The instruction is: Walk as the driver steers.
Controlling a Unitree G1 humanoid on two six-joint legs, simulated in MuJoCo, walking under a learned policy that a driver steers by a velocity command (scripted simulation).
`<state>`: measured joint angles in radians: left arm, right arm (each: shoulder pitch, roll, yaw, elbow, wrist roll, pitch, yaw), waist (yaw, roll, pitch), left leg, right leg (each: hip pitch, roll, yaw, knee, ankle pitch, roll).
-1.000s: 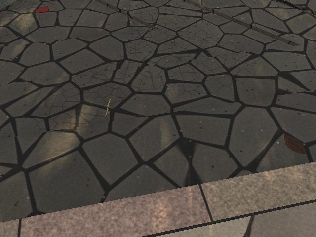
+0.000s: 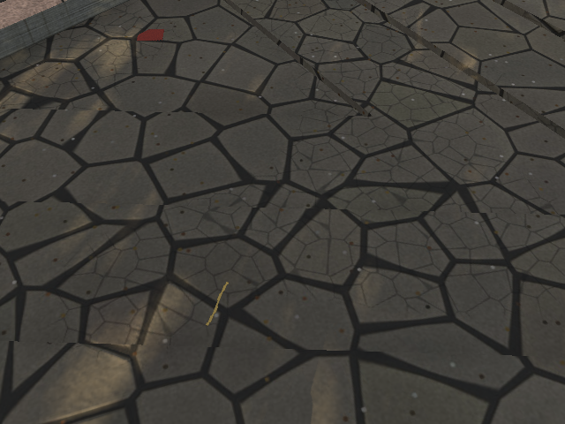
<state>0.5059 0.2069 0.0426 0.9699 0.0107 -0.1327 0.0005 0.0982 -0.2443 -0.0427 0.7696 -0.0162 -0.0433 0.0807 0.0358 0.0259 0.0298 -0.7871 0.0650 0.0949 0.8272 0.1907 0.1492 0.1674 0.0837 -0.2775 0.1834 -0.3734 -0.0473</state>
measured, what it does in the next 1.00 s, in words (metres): goes down, turning left: left foot 0.03 m lower, then right foot 0.03 m lower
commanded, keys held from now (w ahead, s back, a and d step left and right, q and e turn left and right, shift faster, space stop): w+q+shift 0.60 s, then w+shift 0.18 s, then w+e+shift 0.22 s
